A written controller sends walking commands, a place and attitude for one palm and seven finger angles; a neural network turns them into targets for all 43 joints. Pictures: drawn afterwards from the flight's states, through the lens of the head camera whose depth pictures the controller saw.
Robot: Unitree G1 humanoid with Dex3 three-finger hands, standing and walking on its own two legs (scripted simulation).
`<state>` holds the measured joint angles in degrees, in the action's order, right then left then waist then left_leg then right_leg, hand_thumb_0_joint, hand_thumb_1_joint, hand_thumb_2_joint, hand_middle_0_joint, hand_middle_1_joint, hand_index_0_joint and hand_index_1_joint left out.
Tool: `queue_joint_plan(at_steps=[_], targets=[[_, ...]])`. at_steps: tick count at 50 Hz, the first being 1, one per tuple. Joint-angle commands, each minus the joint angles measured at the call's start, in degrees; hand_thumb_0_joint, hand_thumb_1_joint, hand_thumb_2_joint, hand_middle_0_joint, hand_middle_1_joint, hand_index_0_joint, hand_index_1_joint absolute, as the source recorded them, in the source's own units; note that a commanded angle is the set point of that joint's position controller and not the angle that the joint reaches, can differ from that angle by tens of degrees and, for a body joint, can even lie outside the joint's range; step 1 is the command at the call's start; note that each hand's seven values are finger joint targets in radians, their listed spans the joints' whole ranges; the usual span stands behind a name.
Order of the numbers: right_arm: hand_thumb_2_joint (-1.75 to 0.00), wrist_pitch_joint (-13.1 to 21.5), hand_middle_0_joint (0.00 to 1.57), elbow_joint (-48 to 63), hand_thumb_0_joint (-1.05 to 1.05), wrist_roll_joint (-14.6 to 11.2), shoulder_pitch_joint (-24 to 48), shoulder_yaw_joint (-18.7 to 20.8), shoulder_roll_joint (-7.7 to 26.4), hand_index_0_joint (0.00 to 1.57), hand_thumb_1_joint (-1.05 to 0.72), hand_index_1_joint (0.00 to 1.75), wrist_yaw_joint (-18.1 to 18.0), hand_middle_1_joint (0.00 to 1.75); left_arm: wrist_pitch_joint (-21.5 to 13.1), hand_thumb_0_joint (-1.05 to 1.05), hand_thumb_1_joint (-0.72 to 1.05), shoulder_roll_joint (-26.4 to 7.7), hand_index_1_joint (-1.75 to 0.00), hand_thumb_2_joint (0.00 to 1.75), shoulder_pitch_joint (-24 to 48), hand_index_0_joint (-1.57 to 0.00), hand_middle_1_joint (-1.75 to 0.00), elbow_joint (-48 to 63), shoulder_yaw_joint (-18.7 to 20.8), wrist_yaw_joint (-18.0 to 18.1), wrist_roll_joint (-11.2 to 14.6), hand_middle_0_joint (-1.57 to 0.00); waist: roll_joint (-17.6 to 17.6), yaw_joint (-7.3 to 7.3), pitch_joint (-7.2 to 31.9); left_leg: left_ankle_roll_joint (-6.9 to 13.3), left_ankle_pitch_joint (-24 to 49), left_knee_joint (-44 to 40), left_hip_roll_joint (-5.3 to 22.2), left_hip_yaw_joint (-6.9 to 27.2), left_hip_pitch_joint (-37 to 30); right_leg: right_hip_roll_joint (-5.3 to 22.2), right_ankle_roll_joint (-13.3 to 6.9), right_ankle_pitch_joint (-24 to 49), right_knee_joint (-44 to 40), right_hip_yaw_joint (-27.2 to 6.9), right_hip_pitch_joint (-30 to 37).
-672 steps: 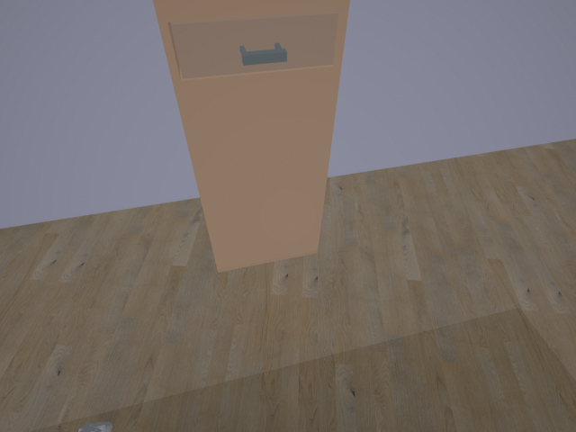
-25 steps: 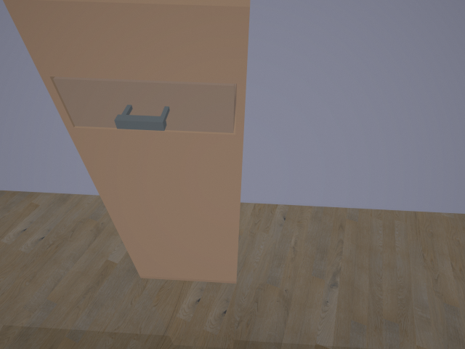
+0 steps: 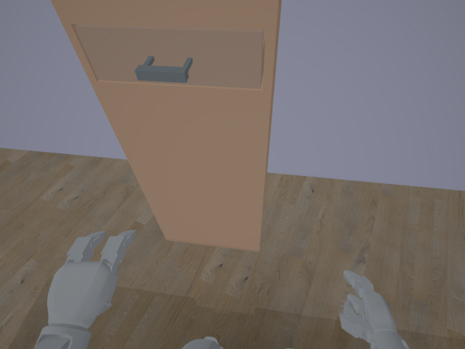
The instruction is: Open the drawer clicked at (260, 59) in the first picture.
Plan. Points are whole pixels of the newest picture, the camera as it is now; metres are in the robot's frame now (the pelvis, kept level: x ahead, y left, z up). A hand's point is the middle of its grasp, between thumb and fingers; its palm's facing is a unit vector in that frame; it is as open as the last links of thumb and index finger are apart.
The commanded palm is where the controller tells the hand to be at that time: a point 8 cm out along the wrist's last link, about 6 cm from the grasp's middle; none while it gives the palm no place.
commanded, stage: raise the hand with hooked fingers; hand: left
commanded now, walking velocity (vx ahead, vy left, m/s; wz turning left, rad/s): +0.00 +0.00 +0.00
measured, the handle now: (165, 67) +0.59 +0.23 +0.18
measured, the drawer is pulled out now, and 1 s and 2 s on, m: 0.00 0.00 0.00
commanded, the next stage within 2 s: move the hooked fingers above the handle in 1.50 s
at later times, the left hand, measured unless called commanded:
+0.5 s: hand (92, 207) +0.27 +0.26 +0.12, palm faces +0.09 -0.07 -0.99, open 11.4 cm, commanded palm +0.25 +0.26 +0.18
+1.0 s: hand (74, 121) +0.34 +0.26 +0.24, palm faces +0.16 -0.04 -0.99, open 13.7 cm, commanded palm +0.30 +0.26 +0.30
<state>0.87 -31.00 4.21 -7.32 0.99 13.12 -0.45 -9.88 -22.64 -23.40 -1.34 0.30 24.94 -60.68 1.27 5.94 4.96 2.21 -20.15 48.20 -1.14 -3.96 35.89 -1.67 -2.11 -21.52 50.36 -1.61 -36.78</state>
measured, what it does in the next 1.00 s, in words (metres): stands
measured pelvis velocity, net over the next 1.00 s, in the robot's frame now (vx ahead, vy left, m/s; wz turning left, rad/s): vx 0.05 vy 0.00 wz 0.06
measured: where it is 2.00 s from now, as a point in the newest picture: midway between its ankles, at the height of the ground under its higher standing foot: outside the picture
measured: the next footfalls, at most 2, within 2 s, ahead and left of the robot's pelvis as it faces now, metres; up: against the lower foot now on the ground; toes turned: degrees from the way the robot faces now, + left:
none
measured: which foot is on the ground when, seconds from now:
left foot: down 0.00-1.00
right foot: down 0.00-1.00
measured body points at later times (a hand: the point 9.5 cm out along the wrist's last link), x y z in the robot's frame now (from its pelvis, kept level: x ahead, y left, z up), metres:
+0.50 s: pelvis +0.05 +0.00 +0.03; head +0.07 -0.03 +0.48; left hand +0.26 +0.26 +0.18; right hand +0.27 -0.21 -0.06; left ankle +0.04 +0.10 -0.70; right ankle +0.04 -0.10 -0.70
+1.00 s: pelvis +0.05 +0.00 +0.05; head +0.05 -0.04 +0.49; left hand +0.32 +0.26 +0.29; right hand +0.28 -0.19 -0.05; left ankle +0.04 +0.10 -0.70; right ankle +0.04 -0.10 -0.70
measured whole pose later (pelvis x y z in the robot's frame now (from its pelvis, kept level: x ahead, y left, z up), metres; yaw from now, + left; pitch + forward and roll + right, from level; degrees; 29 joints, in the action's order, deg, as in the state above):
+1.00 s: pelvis +0.05 +0.00 +0.05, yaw +3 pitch -2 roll +0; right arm -8.5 -34.3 -0.9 -4.6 -2.3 15.5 0.2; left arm 3.9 -36.1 9.9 8.9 1.7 -9.4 -44.5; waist 6.1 5.6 -0.2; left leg 2.1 -12.8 24.2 -2.6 0.1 9.7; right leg -0.7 -1.3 -14.3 24.7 1.1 -8.7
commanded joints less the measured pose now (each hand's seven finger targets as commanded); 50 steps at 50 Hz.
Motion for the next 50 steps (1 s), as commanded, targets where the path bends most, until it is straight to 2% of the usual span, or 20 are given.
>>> queue_joint_plan(at_steps=[1,4,7,8,9,12,15,16,19,22,24,29,35,38,39,43,44,46,48,50], targets=[[-0.90,1.1,0.20,9.7,0.00,-0.6,5.8,2.1,5.8,0.20,-0.90,0.30,-1.2,0.30,1.3,0.00,0.41,-13.3,-0.62,0.69,13.5,-0.24,-0.62,16.0,9.5,4.7,1.3,-0.24,0.9,-3.08,9.4,0.4,-6.3,-5.0,-0.9,6.6,-12.4,0.3,-1.8,-14.2,-14.8,-7.5,-2.6],[-0.90,-0.3,0.20,9.1,0.00,-1.1,6.9,1.2,5.9,0.20,-0.90,0.30,-1.9,0.30,5.3,0.00,0.34,-13.4,-0.66,0.66,15.6,-0.24,-0.66,15.0,8.0,2.5,2.7,-0.24,0.6,-3.52,8.1,0.3,-3.0,-7.9,-0.4,6.8,-12.7,-0.2,-1.5,-6.7,-14.3,-4.8,2.4],[-0.90,-1.2,0.20,9.1,0.00,-1.5,8.0,0.6,5.9,0.20,-0.90,0.30,-2.1,0.30,8.6,0.00,0.27,-13.2,-0.70,0.63,12.9,-0.25,-0.70,17.3,6.2,-2.2,4.4,-0.25,3.2,-1.89,10.5,0.2,6.5,-10.8,0.0,6.2,-16.3,0.0,-1.6,5.8,-14.3,-3.6,10.5],[-0.90,-1.7,0.20,9.0,0.00,-1.7,8.9,0.0,6.0,0.20,-0.90,0.30,-2.0,0.30,9.5,0.00,0.25,-13.7,-0.72,0.62,12.4,-0.25,-0.72,17.1,6.6,-3.9,5.1,-0.25,1.9,-1.83,9.7,0.2,8.0,-11.5,0.1,6.3,-16.3,0.1,-1.5,7.1,-14.9,-3.8,11.9],[-0.90,-1.9,0.20,8.6,0.00,-1.9,8.4,0.1,5.9,0.20,-0.90,0.30,-2.0,0.30,10.1,0.00,0.22,-12.2,-0.74,0.61,10.6,-0.25,-0.74,16.5,5.1,-5.9,5.8,-0.25,0.8,-1.78,8.1,0.1,10.7,-12.2,0.1,6.2,-17.0,0.2,-1.3,10.3,-15.5,-3.5,13.5],[-0.90,-2.8,0.20,8.6,0.00,-2.0,8.1,-0.1,6.1,0.20,-0.90,0.30,-1.4,0.30,10.2,0.00,0.15,-14.0,-0.78,0.58,7.8,-0.25,-0.78,19.9,6.5,-10.6,7.1,-0.25,-0.2,-0.69,7.2,0.1,16.9,-14.6,0.5,5.8,-19.2,0.6,-0.9,16.0,-17.4,-3.5,18.1],[-0.90,-3.5,0.20,8.5,0.00,-1.9,7.4,-0.1,6.5,0.20,-0.90,0.30,-0.8,0.30,9.1,0.00,0.08,-15.1,-0.82,0.55,7.7,-0.26,-0.82,22.8,8.0,-12.9,7.8,-0.26,0.5,-0.38,6.4,-0.2,21.1,-16.0,0.9,5.5,-21.0,0.8,-0.6,18.8,-18.6,-2.9,20.1],[-0.90,-3.8,0.20,8.8,0.00,-2.1,7.8,-0.1,6.5,0.20,-0.90,0.30,-0.6,0.30,8.8,0.00,0.06,-16.0,-0.84,0.54,7.5,-0.26,-0.84,23.1,8.9,-13.2,7.9,-0.26,1.0,0.08,5.7,-0.3,21.1,-16.6,0.9,5.5,-21.1,0.8,-0.6,18.9,-19.2,-2.9,20.6],[-0.90,-4.3,0.20,8.6,0.00,-2.3,7.6,0.2,6.6,0.20,-0.90,0.30,-0.4,0.30,8.0,0.00,-0.01,-17.0,-0.88,0.51,11.2,-0.27,-0.88,24.6,10.2,-13.3,8.6,-0.27,1.0,-0.30,5.4,-0.3,20.6,-17.7,0.7,5.2,-22.6,1.0,-0.4,18.3,-20.5,-2.1,21.5],[-0.90,-4.6,0.20,8.2,0.00,-2.7,7.3,0.8,6.7,0.20,-0.90,0.30,-0.4,0.30,7.5,0.00,-0.08,-18.3,-0.93,0.48,14.3,-0.27,-0.93,26.2,11.1,-13.5,9.1,-0.27,2.0,-0.12,8.5,-0.3,23.5,-18.1,0.5,4.8,-25.2,1.2,-0.3,21.1,-21.0,-1.8,23.5],[-0.90,-4.8,0.20,7.6,0.00,-3.1,8.0,0.6,6.8,0.20,-0.90,0.30,-0.3,0.30,8.2,0.00,-0.13,-18.6,-0.96,0.46,17.2,-0.27,-0.96,25.4,10.5,-14.4,10.0,-0.27,1.7,-0.65,7.4,-0.4,22.9,-18.8,0.2,4.8,-25.4,1.4,-0.2,21.2,-21.9,-1.5,24.4],[-0.90,-5.4,0.20,6.6,0.00,-3.7,8.7,0.5,7.0,0.20,-0.90,0.30,-0.6,0.30,9.7,0.00,-0.24,-20.3,-1.03,0.41,25.1,-0.28,-1.03,25.5,9.3,-18.5,11.4,-0.28,1.3,-0.86,8.7,-0.1,25.6,-20.6,0.0,4.7,-27.9,1.7,0.3,24.2,-23.6,-0.6,28.0],[-0.90,-6.5,0.20,5.8,0.00,-4.4,9.6,0.0,7.3,0.20,-0.90,0.30,-0.3,0.30,11.3,0.00,-0.38,-23.8,-1.12,0.35,32.0,-0.29,-1.12,23.8,10.8,-24.1,13.2,-0.29,0.7,-0.78,7.9,-0.4,29.8,-22.9,-0.1,5.0,-28.8,1.5,0.5,27.8,-25.1,0.2,31.7],[-0.90,-6.7,0.20,6.1,0.00,-4.8,11.0,-0.3,7.5,0.20,-0.90,0.30,0.0,0.30,11.9,0.00,-0.45,-25.4,-1.17,0.32,35.5,-0.30,-1.17,23.0,12.2,-26.4,14.7,-0.30,2.5,-0.60,7.3,-0.4,29.4,-23.5,-0.1,4.9,-29.4,1.2,0.3,27.6,-26.3,0.1,32.4],[-0.90,-6.8,0.20,5.6,0.00,-4.5,10.2,-0.5,7.3,0.20,-0.90,0.30,0.2,0.30,11.9,0.00,-0.48,-25.9,-1.18,0.31,37.6,-0.30,-1.18,22.7,12.1,-27.2,14.5,-0.30,1.4,-0.33,8.8,-0.5,29.9,-24.0,-0.3,4.8,-29.3,1.7,0.4,28.0,-26.1,0.4,33.8],[-0.90,-7.1,0.20,6.1,0.00,-5.4,11.8,-0.8,7.8,0.20,-0.90,0.30,0.4,0.30,13.1,0.00,-0.50,-25.4,-1.20,0.30,42.5,-0.30,-1.20,20.3,11.1,-30.1,16.1,-0.30,0.8,-1.05,6.3,-0.5,26.2,-24.9,-0.2,4.6,-28.9,1.3,0.4,25.4,-27.7,0.3,32.7],[-0.90,-7.0,0.20,5.6,0.00,-5.1,11.1,-0.9,7.7,0.20,-0.90,0.30,0.6,0.30,13.0,0.00,-0.50,-26.5,-1.20,0.30,45.5,-0.30,-1.20,20.7,10.9,-30.8,15.5,-0.30,1.2,-0.77,8.4,-0.5,26.4,-25.2,-0.5,4.4,-29.2,1.8,0.5,25.3,-27.4,0.6,33.7],[-0.90,-7.0,0.20,5.8,0.00,-5.2,11.2,-0.9,8.1,0.20,-0.90,0.30,0.4,0.30,13.2,0.00,-0.50,-27.5,-1.20,0.30,48.5,-0.30,-1.20,20.2,11.0,-31.9,15.7,-0.30,0.4,-0.82,7.9,-0.4,24.9,-25.8,-0.5,4.5,-28.9,1.7,0.6,24.0,-27.9,0.7,33.5],[-0.90,-6.8,0.20,6.0,0.00,-5.7,12.3,-1.1,8.2,0.20,-0.90,0.30,0.5,0.30,13.5,0.00,-0.50,-27.7,-1.20,0.30,50.7,-0.30,-1.20,19.6,11.1,-32.9,16.6,-0.30,2.3,-1.08,7.9,-0.5,24.4,-25.7,-0.3,4.9,-29.3,1.4,0.2,23.0,-28.3,0.6,33.2],[-0.90,-6.7,0.20,5.4,0.00,-5.5,11.4,-1.1,8.2,0.20,-0.90,0.30,0.5,0.30,13.6,0.00,-0.50,-28.8,-1.20,0.30,54.6,-0.30,-1.20,17.8,10.9,-34.2,16.1,-0.30,-0.1,-0.99,7.8,-0.4,23.3,-26.3,-0.5,4.7,-28.8,1.8,0.5,22.0,-28.5,0.8,33.2]])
